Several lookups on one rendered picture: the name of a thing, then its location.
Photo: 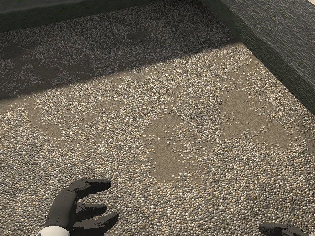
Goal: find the right robot hand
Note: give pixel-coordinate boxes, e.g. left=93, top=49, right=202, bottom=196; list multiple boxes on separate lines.
left=259, top=223, right=309, bottom=236

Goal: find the robot left forearm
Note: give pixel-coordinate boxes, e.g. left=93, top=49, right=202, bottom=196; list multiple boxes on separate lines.
left=36, top=225, right=71, bottom=236

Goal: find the left robot hand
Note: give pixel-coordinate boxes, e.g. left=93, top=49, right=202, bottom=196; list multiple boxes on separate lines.
left=44, top=177, right=119, bottom=236

